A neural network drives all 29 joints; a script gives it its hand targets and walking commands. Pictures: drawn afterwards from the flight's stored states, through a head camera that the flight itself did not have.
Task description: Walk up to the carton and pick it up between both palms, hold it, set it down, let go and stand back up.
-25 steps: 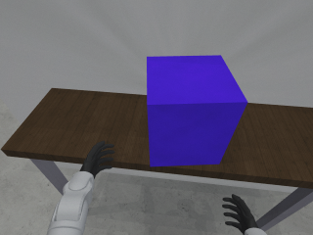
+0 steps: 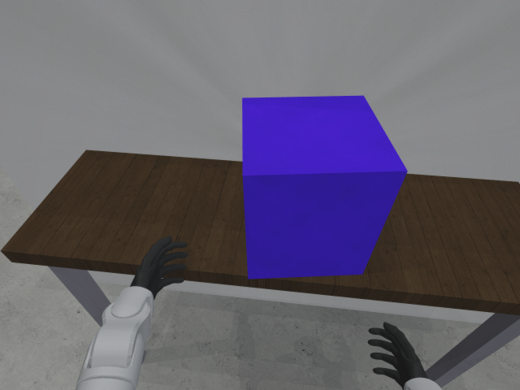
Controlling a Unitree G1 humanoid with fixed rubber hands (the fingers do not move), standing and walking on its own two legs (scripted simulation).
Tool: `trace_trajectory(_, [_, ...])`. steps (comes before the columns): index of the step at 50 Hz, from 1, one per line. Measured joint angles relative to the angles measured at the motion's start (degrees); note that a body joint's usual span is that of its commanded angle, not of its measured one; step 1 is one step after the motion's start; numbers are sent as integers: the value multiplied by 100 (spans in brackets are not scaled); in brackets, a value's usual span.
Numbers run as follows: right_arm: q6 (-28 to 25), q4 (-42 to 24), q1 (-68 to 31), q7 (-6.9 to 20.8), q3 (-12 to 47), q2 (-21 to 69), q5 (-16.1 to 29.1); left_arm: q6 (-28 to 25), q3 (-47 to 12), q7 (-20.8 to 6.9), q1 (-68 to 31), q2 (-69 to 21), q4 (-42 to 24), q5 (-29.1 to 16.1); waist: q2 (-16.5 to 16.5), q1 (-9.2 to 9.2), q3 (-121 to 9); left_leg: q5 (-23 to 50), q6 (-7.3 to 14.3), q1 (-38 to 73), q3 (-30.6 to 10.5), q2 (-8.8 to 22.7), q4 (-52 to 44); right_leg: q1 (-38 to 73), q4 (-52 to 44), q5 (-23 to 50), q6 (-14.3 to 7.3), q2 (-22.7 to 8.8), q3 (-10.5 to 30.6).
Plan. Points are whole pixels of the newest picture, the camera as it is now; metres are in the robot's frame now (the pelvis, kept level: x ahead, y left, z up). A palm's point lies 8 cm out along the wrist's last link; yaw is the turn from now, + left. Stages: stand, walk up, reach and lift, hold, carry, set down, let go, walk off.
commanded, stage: set down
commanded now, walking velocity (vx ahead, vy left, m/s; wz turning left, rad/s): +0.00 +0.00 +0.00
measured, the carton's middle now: (304, 189) +0.41 -0.03 +0.09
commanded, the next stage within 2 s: none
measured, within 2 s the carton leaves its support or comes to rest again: neither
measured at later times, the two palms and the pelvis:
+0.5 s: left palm (146, 286) +0.24 +0.21 +0.03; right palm (409, 378) +0.17 -0.20 -0.06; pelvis +0.00 +0.00 +0.00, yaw +0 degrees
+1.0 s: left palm (145, 287) +0.23 +0.21 +0.03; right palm (413, 383) +0.16 -0.21 -0.06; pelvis +0.00 +0.00 +0.00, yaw +0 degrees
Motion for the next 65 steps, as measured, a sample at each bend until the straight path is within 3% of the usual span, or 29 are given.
trace_trajectory(19, [-32, 150, -93, 119, -38, -66, -13, 3, -33, 39, -79, -31, 75, 47, 85, -5, 37, 13, 25, -51, 9, -25, 22, -47, 12, 22, 18, -28, -6])
trace_trajectory(65, [-34, 192, -77, 104, -88, -58, -91, -34, -30, 76, -33, 60, 122, 2, 47, -13, 8, 19, 22, -32, 35, -18, 26, -44, 28, 30, 7, -24, -20])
